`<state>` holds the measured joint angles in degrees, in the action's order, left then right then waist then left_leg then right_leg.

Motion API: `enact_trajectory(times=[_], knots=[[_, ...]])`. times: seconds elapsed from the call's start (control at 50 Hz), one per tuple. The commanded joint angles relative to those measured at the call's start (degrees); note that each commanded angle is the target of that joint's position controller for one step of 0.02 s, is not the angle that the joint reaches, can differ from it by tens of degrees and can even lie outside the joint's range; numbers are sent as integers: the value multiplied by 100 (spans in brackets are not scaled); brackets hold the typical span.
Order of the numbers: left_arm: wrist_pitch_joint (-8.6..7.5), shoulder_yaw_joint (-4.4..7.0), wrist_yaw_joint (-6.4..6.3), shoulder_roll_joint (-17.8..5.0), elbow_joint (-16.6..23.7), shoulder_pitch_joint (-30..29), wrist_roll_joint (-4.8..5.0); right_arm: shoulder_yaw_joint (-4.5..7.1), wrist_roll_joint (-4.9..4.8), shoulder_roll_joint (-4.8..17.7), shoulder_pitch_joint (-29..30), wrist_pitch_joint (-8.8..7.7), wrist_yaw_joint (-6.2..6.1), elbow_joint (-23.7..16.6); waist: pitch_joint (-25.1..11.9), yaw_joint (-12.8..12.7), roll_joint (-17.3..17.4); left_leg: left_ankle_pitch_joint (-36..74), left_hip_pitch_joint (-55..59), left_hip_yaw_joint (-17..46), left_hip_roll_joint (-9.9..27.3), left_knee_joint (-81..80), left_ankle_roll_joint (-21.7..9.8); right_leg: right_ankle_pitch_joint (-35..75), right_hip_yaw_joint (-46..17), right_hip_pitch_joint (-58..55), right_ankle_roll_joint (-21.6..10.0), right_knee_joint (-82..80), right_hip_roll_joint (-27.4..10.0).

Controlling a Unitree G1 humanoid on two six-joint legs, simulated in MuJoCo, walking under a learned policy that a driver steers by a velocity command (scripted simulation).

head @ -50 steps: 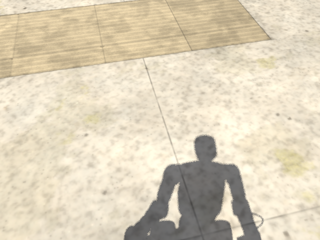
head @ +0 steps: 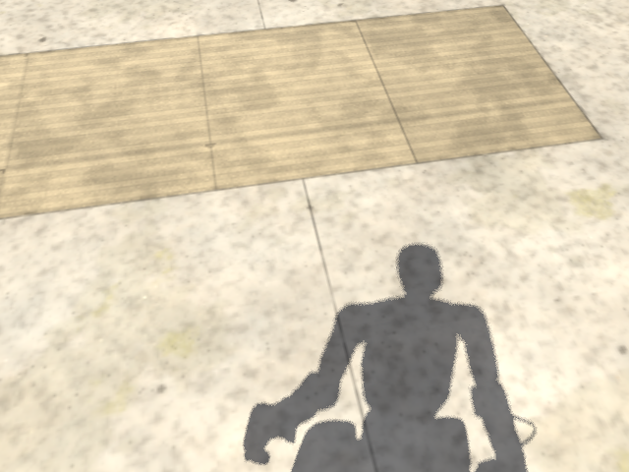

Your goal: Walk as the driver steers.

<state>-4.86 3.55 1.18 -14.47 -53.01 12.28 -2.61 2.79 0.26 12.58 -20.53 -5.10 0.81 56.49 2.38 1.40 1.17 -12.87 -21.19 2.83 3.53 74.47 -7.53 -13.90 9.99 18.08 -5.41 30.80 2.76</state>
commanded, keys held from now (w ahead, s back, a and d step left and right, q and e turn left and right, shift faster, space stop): w+q+shift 0.84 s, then e+shift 0.16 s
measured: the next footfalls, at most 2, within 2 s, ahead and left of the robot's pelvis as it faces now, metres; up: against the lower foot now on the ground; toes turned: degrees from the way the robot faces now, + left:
left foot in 0.34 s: +0.48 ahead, +0.06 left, +0.00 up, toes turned +19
right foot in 0.74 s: +0.94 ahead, +0.06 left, +0.00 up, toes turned +40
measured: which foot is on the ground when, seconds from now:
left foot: up 0.00-0.32, down 0.34-0.76, up 0.78-1.00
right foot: down 0.00-0.34, up 0.36-0.72, down 0.74-1.00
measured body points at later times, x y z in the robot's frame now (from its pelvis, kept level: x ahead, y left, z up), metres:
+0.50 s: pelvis +0.45 +0.05 -0.01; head +0.47 +0.04 +0.44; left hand +0.55 +0.33 -0.09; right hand +0.54 -0.22 -0.15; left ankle +0.45 +0.04 -0.73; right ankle +0.50 -0.14 -0.62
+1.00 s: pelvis +0.86 +0.18 +0.01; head +0.89 +0.20 +0.46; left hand +0.63 +0.36 -0.11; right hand +1.21 +0.17 -0.05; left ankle +0.85 +0.32 -0.67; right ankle +0.91 +0.04 -0.73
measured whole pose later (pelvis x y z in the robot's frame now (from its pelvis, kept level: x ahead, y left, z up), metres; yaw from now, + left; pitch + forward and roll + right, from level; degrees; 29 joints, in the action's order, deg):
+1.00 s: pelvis +0.86 +0.18 +0.01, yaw +45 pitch +2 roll -2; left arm -6.0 3.0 0.3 -17.6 -50.5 26.0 0.5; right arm 2.7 0.6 19.3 -1.8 -3.3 2.3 37.3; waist 2.1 -4.9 2.6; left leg -13.6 -38.7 2.6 -0.8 55.9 -3.5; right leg -15.9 5.4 5.8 1.1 19.8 -0.7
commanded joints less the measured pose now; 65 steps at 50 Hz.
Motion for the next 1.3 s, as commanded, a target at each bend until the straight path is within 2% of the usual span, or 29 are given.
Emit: enact_trajectory(times=[0.02,0.2,0.26,0.3,0.32,0.34,0.36,0.38,0.4,0.48,0.58,0.66,0.7,0.74,0.76,0.78,0.8,0.84,0.9,0.96,0.98,1.04,1.1,1.12,1.14,1.16,1.18,1.22,1.3], knots=[[-217,-13,-21,-57,-66,456,103,16,112,48,-187,159,138,-414,97,91,-406,345,-1371,254,515,180,16,-1042,-1898,-641,-12,-2361,-1702],[-346,-132,-200,-299,-326,1326,186,-146,23,109,1997,248,319,-1416,788,-90,-218,1994,-1638,-1362,-153,-2733,-98,4629,680,-1324,678,-2518,-1064],[-246,-48,-477,-847,-185,1346,196,-74,44,473,1525,283,335,-1310,111,317,-676,1870,-526,-1736,-764,-3344,-300,7718,803,-2201,786,-1300,-1389],[-71,76,-564,-1171,54,839,119,140,53,980,-194,355,274,-862,-713,1237,-884,1204,1225,-1530,-1018,-3316,-567,8485,618,-1992,695,857,-1625],[23,134,-522,-1252,227,368,46,315,43,1271,-1461,374,177,-489,-1100,1825,-743,719,2442,-968,-857,-3640,-877,7563,431,-1285,566,2779,-1615],[47,194,-367,-1137,350,-170,100,500,-197,1357,-1474,434,60,-441,-892,1957,425,549,3172,-279,-527,-4517,-1134,2250,397,-47,508,5458,-369],[-114,-80,-246,-173,879,149,-8,485,-42,1708,-649,429,51,-526,-493,575,1194,2117,3543,1435,94,-3727,-1528,-1425,-295,2240,581,6894,44],[-242,-163,-209,-138,1388,283,161,516,106,1885,-485,434,37,-720,-1588,476,920,-162,4377,3792,1027,-5043,-2566,-1462,-1513,3255,674,7159,-6],[-374,-184,-167,-410,1346,99,75,429,168,1313,-355,416,-38,-770,-765,347,-226,-1650,3466,4327,1185,-6174,-2171,-1027,-1652,3507,538,6253,-370],[1,-235,-103,-444,1356,-118,-227,257,46,1001,199,93,-135,-865,393,-469,-922,-713,435,2689,233,-6504,-1454,-658,-1491,2182,882,4341,-1034],[95,-400,13,-233,2025,-1571,10,370,-26,1266,-222,-62,-35,-912,408,107,-287,1493,-67,1691,-557,-6437,-957,1421,-963,1161,952,1374,-860],[49,-377,-35,-415,2271,-1857,120,456,-44,1395,-490,-10,4,-948,4,405,196,2795,1163,1892,-358,-5887,-598,1816,-985,711,738,118,-452],[5,-214,-126,-820,2106,-1144,127,499,-11,1587,-320,-14,-29,-1032,-550,34,250,4045,1565,1979,-330,-4900,-316,1259,-1067,-347,632,-160,-166],[-47,69,-305,-1401,1609,1102,111,509,40,1699,328,-79,16,-1222,-1694,-1291,198,3684,627,1745,-618,-2316,-89,290,-1311,-2847,476,146,-587],[-57,178,-398,-1729,1369,2266,-77,239,90,674,498,-134,-17,-1482,-2320,-1481,-1051,-652,-557,1276,-991,-260,-141,-1583,-2788,-4105,482,56,-2071],[-37,264,-306,-2143,1509,1383,-215,78,-300,414,-442,-97,-22,-1878,-2836,-446,-2901,-1699,-2039,692,-1215,851,10,-2842,-6416,-4438,-108,-1566,-3289],[22,201,-249,-1361,1725,569,-161,95,-82,920,-15,58,-95,-1597,-1802,-490,-1467,-916,-2501,488,-618,1073,-16,-3952,-5916,-3510,-214,-1754,-2892],[57,43,-204,-732,1559,328,-115,143,97,1025,576,184,61,-1631,-726,-450,-289,-303,-2319,228,-202,535,112,-1848,-3745,-2178,-101,-1634,-2334],[-169,-109,-96,-341,897,967,-4,-7,240,494,897,296,197,-1913,-154,-202,-538,-666,-2098,349,-190,25,275,2435,-2360,-1353,-182,-1465,-1885],[-329,-78,21,-645,679,864,172,-103,277,476,1197,231,189,-2178,-90,40,-779,-295,-1793,251,-478,-1696,405,4598,-1504,-1067,-213,-1653,-1630],[-309,29,-86,-935,937,-50,553,-113,-215,485,1146,98,145,-2156,-98,338,-854,91,-1419,46,-256,-2593,472,4195,-1308,-860,-306,-1645,-1331],[-298,179,-201,-1432,793,569,587,-163,-52,637,1902,-118,254,-2286,-357,8,-616,1729,167,-153,-569,-4044,602,3847,-1456,-502,-286,-1761,-1345],[-226,222,-218,-1492,805,604,553,54,145,1140,1209,-99,115,-2032,-677,460,-659,2447,1265,-86,-652,-4791,297,4136,-1500,-836,140,-584,-1088],[-195,171,-213,-1330,883,670,523,147,235,1385,803,-67,19,-1948,-986,630,-563,3553,2165,113,-269,-4715,164,3470,-1416,-343,388,410,-764],[-162,-16,-198,-777,1114,850,348,217,437,1806,249,12,-119,-1963,-1852,695,586,6512,3703,1346,1382,-4134,-411,221,-1105,987,749,2648,-176],[-76,-125,-177,-486,970,2022,439,99,451,1588,347,125,-90,-2184,-3341,284,1508,7421,4540,2676,2677,-3995,-1316,-2885,-1720,1581,859,4387,42],[44,51,-176,-1074,897,1989,484,86,214,1311,639,239,-56,-2268,-3193,240,842,6313,3832,2249,2280,-4222,-1226,-2650,-1888,1663,905,4736,-314],[282,126,-303,-1037,1071,1327,478,21,-33,922,1208,284,-60,-2162,-1719,-42,301,4251,2445,1375,1690,-4821,-881,-1944,-1410,2245,1074,4466,-684],[718,189,-431,-717,1296,1359,416,90,156,849,2054,254,-118,-2108,-822,-595,682,2269,216,308,1464,-5902,-772,-1123,-1187,1385,1217,4236,-922]])
Keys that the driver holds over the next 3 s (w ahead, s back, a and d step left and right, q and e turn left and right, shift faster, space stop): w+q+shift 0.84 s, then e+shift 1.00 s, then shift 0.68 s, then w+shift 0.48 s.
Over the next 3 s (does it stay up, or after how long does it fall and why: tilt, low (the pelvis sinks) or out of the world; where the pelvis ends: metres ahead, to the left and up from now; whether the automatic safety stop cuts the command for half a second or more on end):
stays up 1.22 0.37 0.01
